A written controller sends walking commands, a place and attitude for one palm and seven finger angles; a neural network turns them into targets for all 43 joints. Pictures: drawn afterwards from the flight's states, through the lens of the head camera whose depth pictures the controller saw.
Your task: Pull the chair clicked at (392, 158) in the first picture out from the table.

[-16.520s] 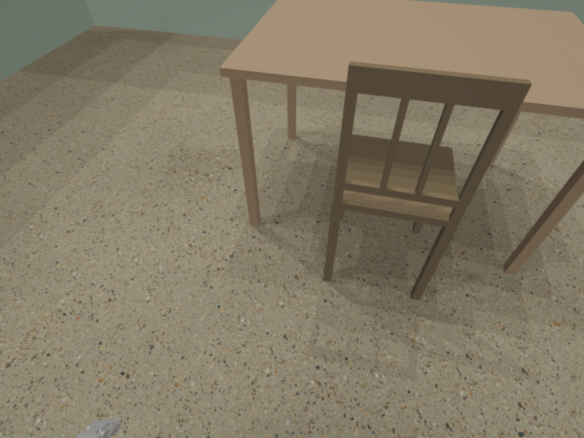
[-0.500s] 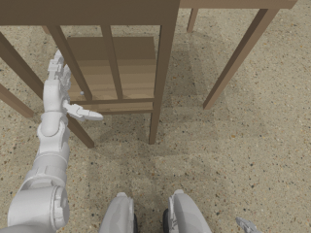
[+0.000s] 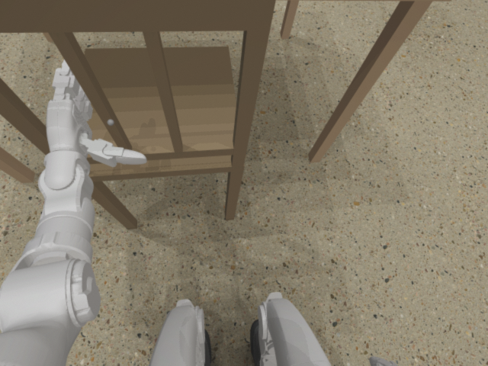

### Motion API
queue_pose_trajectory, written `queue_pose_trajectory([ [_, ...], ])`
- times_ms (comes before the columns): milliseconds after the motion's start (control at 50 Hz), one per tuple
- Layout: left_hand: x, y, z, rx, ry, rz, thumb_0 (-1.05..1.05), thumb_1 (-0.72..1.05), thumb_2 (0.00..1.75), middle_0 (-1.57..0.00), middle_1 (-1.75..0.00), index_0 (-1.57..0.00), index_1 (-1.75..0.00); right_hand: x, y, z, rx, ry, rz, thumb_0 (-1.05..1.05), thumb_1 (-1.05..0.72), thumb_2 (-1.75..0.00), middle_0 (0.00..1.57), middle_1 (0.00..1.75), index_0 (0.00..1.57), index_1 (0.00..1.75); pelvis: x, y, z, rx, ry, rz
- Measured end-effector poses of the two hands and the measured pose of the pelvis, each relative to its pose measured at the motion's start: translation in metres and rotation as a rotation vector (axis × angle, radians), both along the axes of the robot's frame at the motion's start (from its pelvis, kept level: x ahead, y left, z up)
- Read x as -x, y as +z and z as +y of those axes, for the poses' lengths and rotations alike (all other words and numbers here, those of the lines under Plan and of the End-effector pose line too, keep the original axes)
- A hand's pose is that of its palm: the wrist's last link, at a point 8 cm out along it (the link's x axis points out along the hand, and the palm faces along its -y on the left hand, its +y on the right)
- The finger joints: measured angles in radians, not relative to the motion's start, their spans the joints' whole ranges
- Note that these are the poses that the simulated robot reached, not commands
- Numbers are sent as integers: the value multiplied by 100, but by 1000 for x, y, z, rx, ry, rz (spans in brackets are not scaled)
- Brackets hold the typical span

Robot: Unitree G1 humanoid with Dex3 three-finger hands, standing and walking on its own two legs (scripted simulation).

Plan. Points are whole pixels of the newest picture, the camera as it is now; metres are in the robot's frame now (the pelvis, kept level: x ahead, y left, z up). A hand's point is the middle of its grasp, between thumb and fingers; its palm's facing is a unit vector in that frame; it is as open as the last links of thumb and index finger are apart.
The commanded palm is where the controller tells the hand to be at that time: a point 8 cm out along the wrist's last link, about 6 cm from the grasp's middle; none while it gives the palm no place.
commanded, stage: push the fingers through the gap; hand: left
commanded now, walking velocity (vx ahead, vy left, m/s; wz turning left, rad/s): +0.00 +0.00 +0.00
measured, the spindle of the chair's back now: (102, 106) +0.52 +0.20 +0.04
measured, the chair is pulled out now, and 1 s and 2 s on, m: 0.00 0.00 0.05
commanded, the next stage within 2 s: hook a spindle and tug to test in 0.34 s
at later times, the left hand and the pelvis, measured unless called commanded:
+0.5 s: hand (111, 125) +0.48 +0.18 +0.03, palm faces +0.07 -1.00 -0.03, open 16.9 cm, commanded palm +0.46 +0.22 +0.03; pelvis +0.00 +0.00 +0.00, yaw +0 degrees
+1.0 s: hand (114, 125) +0.49 +0.18 +0.03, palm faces +0.07 -1.00 -0.03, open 11.9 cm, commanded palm +0.46 +0.22 +0.03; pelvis +0.00 +0.00 +0.00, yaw +0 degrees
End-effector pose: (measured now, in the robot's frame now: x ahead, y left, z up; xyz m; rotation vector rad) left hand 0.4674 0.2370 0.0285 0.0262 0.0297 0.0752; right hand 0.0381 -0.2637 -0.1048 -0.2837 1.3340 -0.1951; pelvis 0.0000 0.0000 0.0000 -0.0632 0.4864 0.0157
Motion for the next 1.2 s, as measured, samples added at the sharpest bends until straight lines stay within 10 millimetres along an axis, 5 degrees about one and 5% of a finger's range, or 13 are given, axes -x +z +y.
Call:
queue_pose_trajectory([
  [560, 10, 3, -6, -2, -7, -9, -2, -50, 30, -8, -13, -7, -12, -7, 3, 8, -22, 4, -10, 0, -90, -90, 20, 30, 21, 30, -1, 5, 4, 3, 2, -14],
  [880, 3, 2, -7, -7, -1, -27, -2, -43, 34, -30, -82, -30, -82, 3, -1, 3, -15, -6, 17, 0, -90, -90, 20, 30, 21, 30, 2, 1, -1, 1, -1, -5],
  [1060, 9, 2, -8, -1, -2, -2, -1, -6, 49, -44, -126, -44, -126, 2, 3, 3, -21, -10, 11, 0, -90, -90, 20, 30, 21, 30, -1, 4, -1, -3, -2, -11],
  [1200, 8, 1, -10, 4, 6, -15, -1, 31, 65, -46, -138, -48, -139, -4, 4, 2, -15, -4, -6, 0, -90, -90, 20, 30, 21, 30, -1, 4, -2, -2, -2, -11],
])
